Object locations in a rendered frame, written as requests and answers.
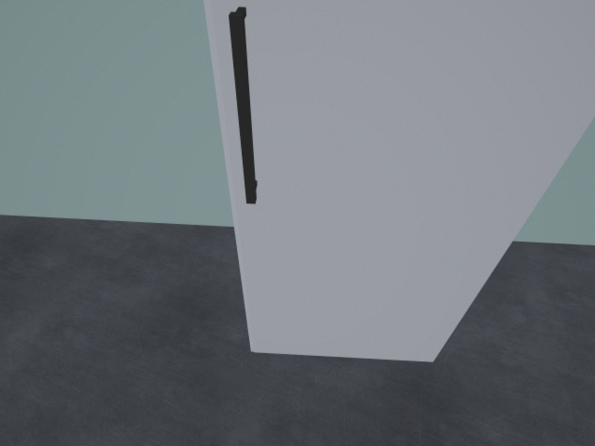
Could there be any fridge door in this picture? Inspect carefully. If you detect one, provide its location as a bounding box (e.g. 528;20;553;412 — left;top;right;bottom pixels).
211;0;595;362

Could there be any handle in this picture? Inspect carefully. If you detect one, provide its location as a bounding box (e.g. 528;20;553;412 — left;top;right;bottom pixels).
229;7;258;204

